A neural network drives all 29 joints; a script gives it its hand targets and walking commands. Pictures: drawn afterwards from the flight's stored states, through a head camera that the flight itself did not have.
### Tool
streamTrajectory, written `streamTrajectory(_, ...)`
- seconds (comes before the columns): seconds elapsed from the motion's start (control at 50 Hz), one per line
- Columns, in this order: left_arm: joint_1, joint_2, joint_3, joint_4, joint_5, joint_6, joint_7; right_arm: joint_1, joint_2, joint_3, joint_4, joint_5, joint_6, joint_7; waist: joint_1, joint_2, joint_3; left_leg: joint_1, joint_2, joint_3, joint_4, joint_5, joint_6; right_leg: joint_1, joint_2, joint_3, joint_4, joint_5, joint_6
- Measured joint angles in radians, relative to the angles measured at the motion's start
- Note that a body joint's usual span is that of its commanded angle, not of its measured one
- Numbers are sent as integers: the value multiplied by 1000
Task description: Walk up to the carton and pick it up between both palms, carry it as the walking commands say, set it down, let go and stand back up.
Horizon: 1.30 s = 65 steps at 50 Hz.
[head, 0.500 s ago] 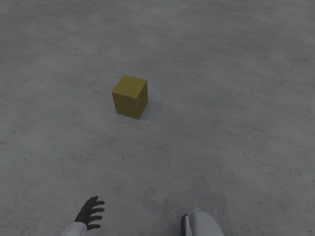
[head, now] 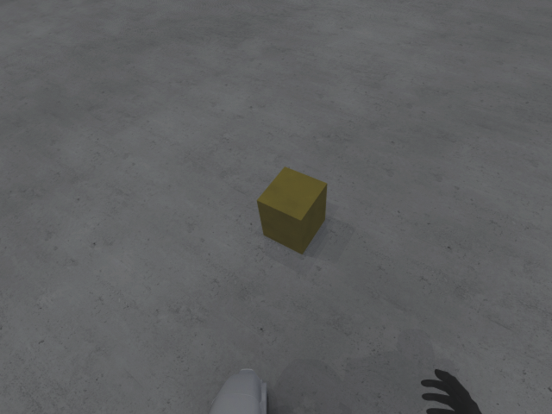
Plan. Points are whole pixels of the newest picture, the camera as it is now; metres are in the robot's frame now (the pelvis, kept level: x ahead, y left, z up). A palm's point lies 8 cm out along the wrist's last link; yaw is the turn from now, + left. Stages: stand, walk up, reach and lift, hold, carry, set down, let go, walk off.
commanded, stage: walk up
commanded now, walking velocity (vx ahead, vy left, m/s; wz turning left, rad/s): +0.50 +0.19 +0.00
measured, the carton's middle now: (293, 210) +0.92 +0.12 -0.65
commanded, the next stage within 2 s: none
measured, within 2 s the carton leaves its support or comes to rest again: neither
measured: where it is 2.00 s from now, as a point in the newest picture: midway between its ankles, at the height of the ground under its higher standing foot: (263, 327)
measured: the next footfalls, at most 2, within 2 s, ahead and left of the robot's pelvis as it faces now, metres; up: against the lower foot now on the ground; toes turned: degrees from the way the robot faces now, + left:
left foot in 0.10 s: +0.19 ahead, +0.17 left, +0.00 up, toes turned +8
right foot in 0.60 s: +0.47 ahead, -0.10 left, +0.00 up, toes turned -11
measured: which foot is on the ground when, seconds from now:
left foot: up 0.00-0.08, down 0.10-0.62, up 0.64-1.00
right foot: down 0.00-0.12, up 0.14-0.58, down 0.60-1.00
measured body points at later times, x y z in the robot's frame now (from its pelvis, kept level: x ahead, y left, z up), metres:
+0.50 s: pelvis +0.25 +0.05 +0.00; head +0.28 +0.07 +0.45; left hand +0.41 +0.28 -0.14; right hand +0.14 -0.19 -0.13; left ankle +0.15 +0.16 -0.74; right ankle +0.37 -0.10 -0.70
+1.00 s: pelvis +0.40 +0.05 -0.01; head +0.42 +0.04 +0.44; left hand +0.35 +0.30 -0.15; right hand +0.51 -0.19 -0.15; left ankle +0.46 +0.19 -0.72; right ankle +0.43 -0.09 -0.74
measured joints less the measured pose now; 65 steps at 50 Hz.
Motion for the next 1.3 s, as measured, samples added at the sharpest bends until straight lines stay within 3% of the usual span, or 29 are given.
streamTrajectory(0.1,23,-3,-3,-2,0,5,4,-20,24,18,0,-4,-21,1,29,-25,-20,107,-30,46,-163,-59,9,37,-30,2,35,-93,55)
streamTrajectory(0.14,-3,7,-6,-3,-4,11,-1,-30,45,20,5,-9,-51,-17,16,-64,6,112,-60,68,-125,-60,38,-34,-70,41,243,-166,17)
streamTrajectory(0.2,-75,13,-9,-28,-10,14,-7,3,63,25,8,-7,-84,-44,-11,-63,41,166,-51,83,-99,-133,60,-210,-22,117,645,-155,-38)
streamTrajectory(0.26,-163,40,-6,-66,-10,12,-14,87,69,25,40,4,-94,-59,-62,-72,40,254,-60,91,-170,-143,58,-346,-10,107,781,-71,-56)
streamTrajectory(0.38,-334,92,17,-128,1,50,-26,282,55,17,112,19,-96,-70,-143,-91,29,416,-68,76,-280,-174,49,-496,-3,90,713,40,-23)
streamTrajectory(0.48,-427,70,2,-154,-11,68,-47,391,48,14,148,20,-79,-76,-173,-82,25,528,-61,71,-350,-211,22,-514,-4,76,478,181,-12)
streamTrajectory(0.56,-459,39,-19,-155,-10,57,-49,418,60,13,155,19,-68,-82,-192,-77,38,597,-53,80,-354,-271,-10,-454,12,47,266,189,-28)
streamTrajectory(0.6,-460,22,-27,-153,-7,38,-44,430,67,10,164,23,-62,-86,-191,-71,40,597,-45,80,-271,-343,-25,-388,23,20,168,225,-46)
streamTrajectory(0.62,-462,7,-26,-145,-4,23,-36,423,67,11,172,26,-58,-88,-185,-52,49,568,-26,68,-171,-390,-21,-372,36,7,171,207,-85)
streamTrajectory(0.64,-464,-8,-27,-137,0,10,-27,395,64,11,175,32,-54,-90,-182,-25,72,513,-7,35,-31,-408,-10,-372,51,-5,205,175,-100)
streamTrajectory(0.7,-430,-26,-34,-121,-3,-1,-7,299,62,5,137,40,-44,-93,-173,-4,117,317,-33,-35,354,-443,1,-342,54,-15,222,127,-100)
streamTrajectory(0.74,-389,-31,-34,-99,-7,5,4,245,54,1,112,35,-38,-88,-155,1,115,220,-36,-25,448,-433,5,-304,53,-19,191,126,-93)
streamTrajectory(0.9,-222,-7,-2,-32,8,19,19,101,16,-15,58,2,27,-63,-52,8,41,49,-16,11,215,-260,-13,-222,30,-18,99,124,-63)
streamTrajectory(1.04,-161,25,5,15,15,45,20,77,33,-4,41,2,20,-51,0,-26,-18,177,-36,22,-109,-157,-32,-209,-6,7,109,89,-3)
streamTrajectory(1.1,-171,25,-6,26,0,57,23,78,56,7,62,5,-3,-71,-6,-54,-15,233,-71,41,-164,-100,30,-213,-33,34,179,0,23)
streamTrajectory(1.18,-220,15,-9,4,-17,96,26,68,95,25,62,9,-15,-96,-40,-63,16,250,-69,44,-171,-118,71,-285,22,87,448,-202,26)
streamTrajectory(1.24,-277,20,-4,-14,-22,117,28,60,100,23,53,18,-9,-110,-60,-72,42,243,-72,44,-176,-106,80,-334,64,119,628,-210,17)
streamTrajectory(1.3,-297,26,-5,-5,-15,125,28,69,105,22,59,17,-6,-110,-70,-100,23,255,-100,69,-213,-93,84,-288,66,142,541,-128,-14)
